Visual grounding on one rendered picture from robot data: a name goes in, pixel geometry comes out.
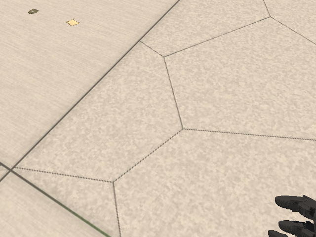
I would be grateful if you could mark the robot right hand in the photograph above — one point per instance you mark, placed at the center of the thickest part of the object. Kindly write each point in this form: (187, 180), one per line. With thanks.
(306, 206)

